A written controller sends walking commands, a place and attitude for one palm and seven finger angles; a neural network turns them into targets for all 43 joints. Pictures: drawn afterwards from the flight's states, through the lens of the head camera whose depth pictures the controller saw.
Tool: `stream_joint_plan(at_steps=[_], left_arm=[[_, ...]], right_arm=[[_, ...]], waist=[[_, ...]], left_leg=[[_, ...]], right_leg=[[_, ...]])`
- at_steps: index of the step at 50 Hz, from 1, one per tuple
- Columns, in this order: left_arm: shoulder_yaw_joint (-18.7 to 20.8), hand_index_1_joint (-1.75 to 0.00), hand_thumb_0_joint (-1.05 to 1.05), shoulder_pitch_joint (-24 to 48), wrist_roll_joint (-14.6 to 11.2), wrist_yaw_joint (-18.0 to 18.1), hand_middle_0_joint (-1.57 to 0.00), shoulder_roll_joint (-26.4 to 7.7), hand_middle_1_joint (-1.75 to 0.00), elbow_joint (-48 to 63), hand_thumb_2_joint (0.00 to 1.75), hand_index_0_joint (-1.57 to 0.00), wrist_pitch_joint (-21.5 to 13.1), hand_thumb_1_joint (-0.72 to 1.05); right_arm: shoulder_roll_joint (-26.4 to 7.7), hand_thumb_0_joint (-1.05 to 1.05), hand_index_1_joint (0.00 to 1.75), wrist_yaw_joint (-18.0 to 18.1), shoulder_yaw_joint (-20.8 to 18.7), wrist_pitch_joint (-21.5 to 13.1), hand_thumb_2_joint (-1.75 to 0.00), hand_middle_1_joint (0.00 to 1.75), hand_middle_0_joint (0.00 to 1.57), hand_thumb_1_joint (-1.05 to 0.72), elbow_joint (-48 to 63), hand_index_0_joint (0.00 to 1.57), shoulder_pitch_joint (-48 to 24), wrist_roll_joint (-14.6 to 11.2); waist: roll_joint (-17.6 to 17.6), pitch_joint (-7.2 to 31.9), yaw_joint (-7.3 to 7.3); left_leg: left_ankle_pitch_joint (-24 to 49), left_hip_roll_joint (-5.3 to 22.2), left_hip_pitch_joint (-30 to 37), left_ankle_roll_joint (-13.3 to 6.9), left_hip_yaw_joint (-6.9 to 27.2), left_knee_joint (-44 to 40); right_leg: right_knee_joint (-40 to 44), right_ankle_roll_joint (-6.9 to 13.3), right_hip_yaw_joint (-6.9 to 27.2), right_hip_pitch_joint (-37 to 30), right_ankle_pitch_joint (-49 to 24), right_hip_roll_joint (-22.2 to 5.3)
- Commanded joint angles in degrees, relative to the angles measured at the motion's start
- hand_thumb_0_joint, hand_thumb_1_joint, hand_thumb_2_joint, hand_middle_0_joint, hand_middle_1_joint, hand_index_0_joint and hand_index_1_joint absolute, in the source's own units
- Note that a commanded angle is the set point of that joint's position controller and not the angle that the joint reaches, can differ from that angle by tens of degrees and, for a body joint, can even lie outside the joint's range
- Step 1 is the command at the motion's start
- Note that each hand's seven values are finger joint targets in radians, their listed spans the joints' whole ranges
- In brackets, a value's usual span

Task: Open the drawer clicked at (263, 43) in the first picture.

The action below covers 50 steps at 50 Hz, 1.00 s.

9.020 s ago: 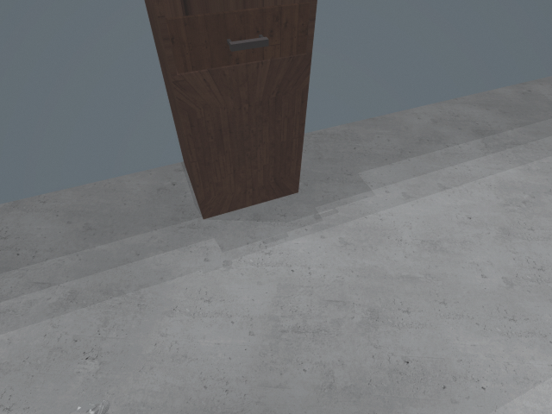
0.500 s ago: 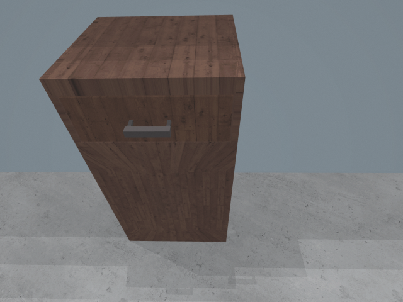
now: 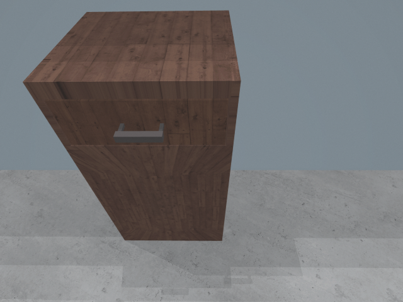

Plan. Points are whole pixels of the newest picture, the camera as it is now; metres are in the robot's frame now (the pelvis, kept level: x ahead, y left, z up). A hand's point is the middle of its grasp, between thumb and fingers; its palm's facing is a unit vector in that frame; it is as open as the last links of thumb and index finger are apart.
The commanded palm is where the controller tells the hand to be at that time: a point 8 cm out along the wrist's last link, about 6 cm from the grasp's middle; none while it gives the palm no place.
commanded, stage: come to a stop and stand still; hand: left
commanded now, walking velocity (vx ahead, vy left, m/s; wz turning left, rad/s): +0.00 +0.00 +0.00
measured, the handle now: (140, 131) +0.51 +0.19 +0.03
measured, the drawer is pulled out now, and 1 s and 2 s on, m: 0.00 0.00 0.00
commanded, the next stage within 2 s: look again from close up in 0.52 s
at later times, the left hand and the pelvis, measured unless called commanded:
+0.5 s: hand out of the picture +0.03 +0.16 -0.17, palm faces +0.05 -0.98 -0.21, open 7.3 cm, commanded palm none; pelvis +0.02 -0.02 +0.00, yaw +1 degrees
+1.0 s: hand out of the picture +0.01 +0.14 -0.17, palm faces +0.06 -0.98 -0.18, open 7.3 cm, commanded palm none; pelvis +0.02 -0.02 +0.00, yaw +1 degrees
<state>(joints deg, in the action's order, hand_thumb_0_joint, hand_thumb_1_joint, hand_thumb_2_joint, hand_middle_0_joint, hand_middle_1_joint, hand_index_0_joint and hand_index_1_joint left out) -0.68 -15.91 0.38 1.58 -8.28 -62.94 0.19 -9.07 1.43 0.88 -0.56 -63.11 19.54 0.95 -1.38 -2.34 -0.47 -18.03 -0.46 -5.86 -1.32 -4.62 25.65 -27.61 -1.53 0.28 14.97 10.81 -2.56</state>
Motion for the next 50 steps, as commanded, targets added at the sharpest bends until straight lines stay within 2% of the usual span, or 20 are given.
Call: stream_joint_plan(at_steps=[1,4,7,12,20,22,26,33,39,43,50], left_arm=[[1.3,-0.3,0.0,-2.5,0.1,0.2,-0.2,-5.8,-0.3,1.7,0.9,-0.2,-1.4,0.9],[1.4,-0.3,0.0,-2.0,0.1,0.3,-0.2,-5.7,-0.3,1.5,0.9,-0.2,-1.3,0.9],[1.5,-0.3,0.0,-2.0,0.0,0.3,-0.2,-5.8,-0.3,1.5,0.9,-0.2,-1.5,0.9],[1.6,-0.3,0.0,-1.7,0.1,0.4,-0.2,-5.7,-0.3,1.3,0.9,-0.2,-1.7,0.9],[1.6,-0.3,0.0,-1.6,0.1,0.4,-0.2,-5.8,-0.3,1.2,0.9,-0.2,-1.6,0.9],[1.7,-0.3,0.0,-1.7,0.1,0.4,-0.2,-6.0,-0.3,1.2,0.9,-0.2,-1.7,0.9],[1.6,-0.3,0.0,-1.7,0.0,0.4,-0.2,-5.9,-0.3,1.1,0.9,-0.2,-1.7,0.9],[1.5,-0.3,0.0,-2.2,0.0,0.3,-0.2,-5.7,-0.3,0.8,0.9,-0.2,-1.7,0.9],[1.5,-0.3,0.0,-2.4,0.1,0.3,-0.2,-5.1,-0.3,0.6,0.9,-0.2,-1.4,0.9],[1.5,-0.3,0.0,-3.2,0.0,0.4,-0.2,-5.0,-0.3,0.5,0.9,-0.2,-1.6,0.9],[1.4,-0.3,0.0,-3.5,0.1,0.4,-0.2,-4.5,-0.3,0.3,0.9,-0.2,-1.5,0.9]], right_arm=[[-5.0,0.0,0.3,0.4,-1.0,-1.3,-0.9,0.3,0.2,-0.9,1.1,0.2,3.3,-0.3],[-4.5,0.0,0.3,0.5,-1.0,-1.2,-0.9,0.3,0.2,-0.9,0.5,0.2,3.5,-0.3],[-4.5,0.0,0.3,0.6,-1.0,-1.3,-0.9,0.3,0.2,-0.9,0.1,0.2,3.5,-0.3],[-4.3,0.0,0.3,0.8,-1.1,-1.4,-0.9,0.3,0.2,-0.9,-0.6,0.2,3.3,-0.3],[-4.2,0.0,0.3,0.8,-1.1,-1.3,-0.9,0.3,0.2,-0.9,-1.0,0.2,2.8,-0.2],[-4.0,0.0,0.3,0.8,-1.1,-1.2,-0.9,0.3,0.2,-0.9,-1.0,0.2,2.9,-0.2],[-4.0,0.0,0.3,0.8,-1.1,-1.2,-0.9,0.3,0.2,-0.9,-1.3,0.2,2.7,-0.2],[-3.6,0.0,0.3,0.8,-1.0,-1.2,-0.9,0.3,0.2,-0.9,-1.7,0.2,3.0,-0.2],[-3.2,0.0,0.3,0.9,-0.9,-1.3,-0.9,0.3,0.2,-0.9,-2.1,0.2,3.6,-0.3],[-3.1,0.0,0.3,0.9,-0.9,-1.4,-0.9,0.3,0.2,-0.9,-2.2,0.2,4.0,-0.3],[-2.4,0.0,0.3,1.0,-0.9,-1.5,-0.9,0.3,0.2,-0.9,-2.6,0.2,4.8,-0.3]], waist=[[1.5,-2.1,0.32],[1.0,-2.5,0.15],[1.9,-0.6,0.1],[2.1,-0.1,0.09],[1.5,-1.1,0.15],[2.5,-0.4,0.03],[0.8,-0.9,0.11],[1.5,-1.6,0.3],[0.6,-2.5,0.36],[1.6,-1.2,0.5],[0.7,-2.5,0.58]], left_leg=[[5.9,6.0,-7.8,-0.8,5.4,-7.1],[6.9,6.2,-7.3,-0.6,5.3,-7.2],[8.8,6.2,-5.9,-0.6,4.9,-6.3],[11.5,6.4,-4.6,-0.3,4.4,-5.9],[10.5,6.3,-4.4,0.0,4.4,-6.2],[9.8,6.3,-4.2,0.1,4.3,-6.2],[9.8,6.4,-4.2,0.2,4.4,-6.5],[8.3,6.3,-4.7,0.2,4.4,-6.8],[7.6,6.7,-5.4,0.1,4.7,-7.8],[7.8,6.5,-5.3,0.1,4.6,-7.1],[7.7,6.5,-6.0,0.1,4.8,-7.3]], right_leg=[[2.8,3.7,3.1,-5.0,-7.0,-3.3],[2.8,3.8,3.2,-5.0,-8.1,-3.1],[2.5,3.9,3.3,-6.0,-10.8,-3.3],[2.2,4.0,3.0,-6.6,-14.4,-3.5],[3.5,4.1,3.2,-6.4,-13.6,-3.5],[3.8,4.2,3.3,-6.9,-13.7,-3.6],[4.3,4.1,3.1,-6.6,-12.7,-3.4],[5.2,4.2,3.1,-6.5,-10.6,-3.4],[5.3,4.0,2.8,-6.1,-8.1,-2.8],[5.1,4.1,2.9,-7.0,-9.1,-3.1],[5.1,4.0,2.7,-6.4,-8.3,-2.9]])
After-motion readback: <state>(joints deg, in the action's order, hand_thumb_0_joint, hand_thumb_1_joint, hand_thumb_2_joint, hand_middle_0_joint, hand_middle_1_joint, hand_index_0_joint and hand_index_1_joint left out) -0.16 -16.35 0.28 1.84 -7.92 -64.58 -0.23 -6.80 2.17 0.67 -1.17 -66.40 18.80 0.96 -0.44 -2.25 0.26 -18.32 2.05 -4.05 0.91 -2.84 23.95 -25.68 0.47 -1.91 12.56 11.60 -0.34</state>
